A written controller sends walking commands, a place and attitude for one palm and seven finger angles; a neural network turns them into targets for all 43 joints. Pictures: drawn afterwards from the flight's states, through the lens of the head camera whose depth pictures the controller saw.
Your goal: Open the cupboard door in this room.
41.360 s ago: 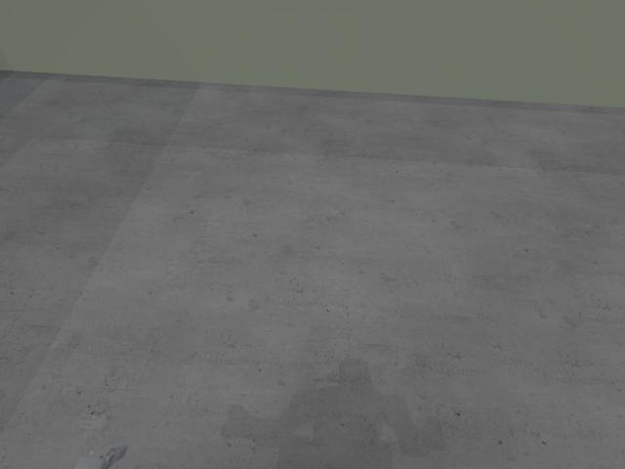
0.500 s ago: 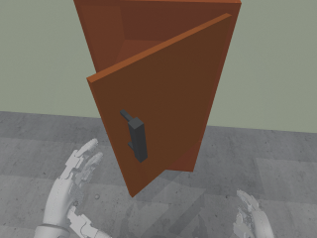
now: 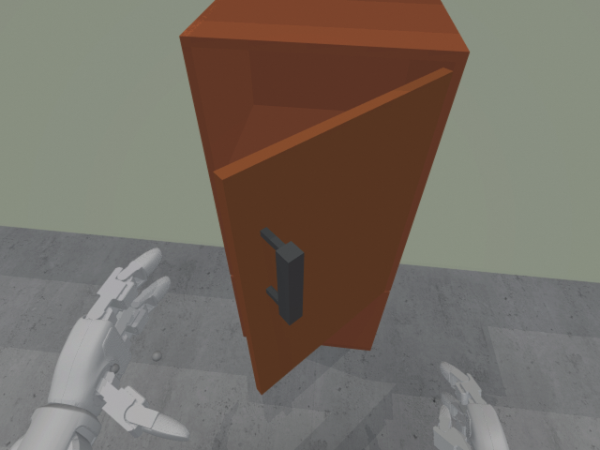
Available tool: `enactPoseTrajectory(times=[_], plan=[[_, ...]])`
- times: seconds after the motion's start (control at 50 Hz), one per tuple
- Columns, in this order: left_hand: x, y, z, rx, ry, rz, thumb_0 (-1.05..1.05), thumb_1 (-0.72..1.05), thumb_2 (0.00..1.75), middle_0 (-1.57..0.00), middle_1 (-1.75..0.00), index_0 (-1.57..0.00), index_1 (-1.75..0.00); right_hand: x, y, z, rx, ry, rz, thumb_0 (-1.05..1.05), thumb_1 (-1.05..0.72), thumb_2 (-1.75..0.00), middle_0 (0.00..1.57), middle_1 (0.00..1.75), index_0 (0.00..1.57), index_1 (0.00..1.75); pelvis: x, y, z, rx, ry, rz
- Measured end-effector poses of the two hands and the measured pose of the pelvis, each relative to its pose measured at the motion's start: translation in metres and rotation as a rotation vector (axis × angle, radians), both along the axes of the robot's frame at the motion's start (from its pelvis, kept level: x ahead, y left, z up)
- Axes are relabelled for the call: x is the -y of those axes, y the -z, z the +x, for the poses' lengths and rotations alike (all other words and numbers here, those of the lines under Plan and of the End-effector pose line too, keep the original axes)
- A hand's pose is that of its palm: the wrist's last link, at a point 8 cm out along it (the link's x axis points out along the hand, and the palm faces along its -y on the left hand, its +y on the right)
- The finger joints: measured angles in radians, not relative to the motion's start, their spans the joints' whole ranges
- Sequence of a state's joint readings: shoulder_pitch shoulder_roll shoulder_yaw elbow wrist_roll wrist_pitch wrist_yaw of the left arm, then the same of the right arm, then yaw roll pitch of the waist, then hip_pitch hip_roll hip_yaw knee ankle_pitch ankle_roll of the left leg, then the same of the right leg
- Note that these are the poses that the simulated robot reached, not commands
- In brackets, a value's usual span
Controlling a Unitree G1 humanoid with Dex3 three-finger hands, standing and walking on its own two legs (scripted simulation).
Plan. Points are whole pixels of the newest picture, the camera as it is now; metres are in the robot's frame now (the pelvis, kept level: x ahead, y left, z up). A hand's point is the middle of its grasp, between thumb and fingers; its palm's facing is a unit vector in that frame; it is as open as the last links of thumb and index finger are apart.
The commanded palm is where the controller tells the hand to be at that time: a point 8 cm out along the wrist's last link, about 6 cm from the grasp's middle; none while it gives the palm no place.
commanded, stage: draw the hand back to the body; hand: left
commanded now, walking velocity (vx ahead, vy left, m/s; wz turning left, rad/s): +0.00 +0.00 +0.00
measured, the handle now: (280, 276) +0.32 +0.06 +0.08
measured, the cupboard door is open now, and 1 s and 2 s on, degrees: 47 47 47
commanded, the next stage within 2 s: step back with the hand held close in 1.06 s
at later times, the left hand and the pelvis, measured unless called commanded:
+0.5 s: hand (84, 307) +0.21 +0.24 +0.17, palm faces +0.39 -0.84 -0.39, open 11.3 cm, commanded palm +0.16 +0.28 +0.18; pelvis +0.01 +0.00 +0.03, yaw -1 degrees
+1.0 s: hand (81, 309) +0.20 +0.23 +0.18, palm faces +0.44 -0.81 -0.39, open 7.5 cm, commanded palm +0.15 +0.27 +0.20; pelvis +0.01 -0.03 +0.04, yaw -1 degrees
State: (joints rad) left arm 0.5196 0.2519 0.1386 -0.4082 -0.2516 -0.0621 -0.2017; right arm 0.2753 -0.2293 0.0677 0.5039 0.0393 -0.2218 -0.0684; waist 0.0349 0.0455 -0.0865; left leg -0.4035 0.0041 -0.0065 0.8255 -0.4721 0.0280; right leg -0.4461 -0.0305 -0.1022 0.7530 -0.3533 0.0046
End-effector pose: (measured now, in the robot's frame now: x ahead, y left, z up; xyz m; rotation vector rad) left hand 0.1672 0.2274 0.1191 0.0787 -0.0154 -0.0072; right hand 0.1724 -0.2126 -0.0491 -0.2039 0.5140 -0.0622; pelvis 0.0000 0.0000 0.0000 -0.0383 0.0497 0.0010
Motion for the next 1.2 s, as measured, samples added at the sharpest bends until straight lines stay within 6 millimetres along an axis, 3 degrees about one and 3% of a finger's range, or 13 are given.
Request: enactPoseTrajectory(times=[0.12,0.36,0.72,0.8,0.94,1.2], plan=[[-0.019,-0.021,-0.002,0.007,-0.192,0.194,-0.02,-0.34,0.37,-0.16,-0.30,-0.16,-0.30,-0.007,-0.010,0.007,-0.012,-0.007,-0.018,0.02,-0.90,-0.90,0.20,0.30,0.21,0.30,-0.002,-0.011,0.006,0.031,0.005,0.005],[-0.038,-0.048,-0.006,0.028,-0.337,0.307,-0.01,0.04,0.53,-0.18,-0.30,-0.18,-0.30,-0.012,-0.008,0.013,-0.088,-0.034,-0.013,0.02,-0.90,-0.90,0.20,0.30,0.21,0.30,-0.003,-0.028,0.013,0.082,0.007,0.018],[-0.054,-0.089,-0.004,0.142,-0.462,0.397,0.00,0.66,0.80,-0.21,-0.31,-0.20,-0.30,0.021,-0.009,0.016,-0.127,0.009,-0.021,0.02,-0.90,-0.90,0.20,0.30,0.21,0.30,0.016,-0.035,0.015,0.120,0.015,0.025],[-0.054,-0.089,-0.006,0.142,-0.477,0.391,0.00,0.77,0.84,-0.21,-0.31,-0.21,-0.30,0.028,-0.008,0.014,-0.135,0.019,-0.018,0.02,-0.90,-0.90,0.20,0.30,0.21,0.30,0.020,-0.036,0.012,0.125,0.016,0.026],[-0.042,-0.075,-0.009,0.099,-0.458,0.357,0.01,0.86,0.88,-0.21,-0.31,-0.21,-0.30,0.035,-0.007,0.007,-0.140,0.031,-0.020,0.02,-0.90,-0.90,0.20,0.30,0.21,0.30,0.025,-0.037,0.007,0.132,0.019,0.027],[-0.042,-0.086,-0.016,0.147,-0.457,0.377,0.01,0.89,0.90,-0.21,-0.31,-0.21,-0.30,0.033,-0.007,-0.003,-0.128,0.035,-0.003,0.02,-0.90,-0.90,0.20,0.30,0.21,0.30,0.028,-0.037,-0.001,0.150,0.022,0.027]])
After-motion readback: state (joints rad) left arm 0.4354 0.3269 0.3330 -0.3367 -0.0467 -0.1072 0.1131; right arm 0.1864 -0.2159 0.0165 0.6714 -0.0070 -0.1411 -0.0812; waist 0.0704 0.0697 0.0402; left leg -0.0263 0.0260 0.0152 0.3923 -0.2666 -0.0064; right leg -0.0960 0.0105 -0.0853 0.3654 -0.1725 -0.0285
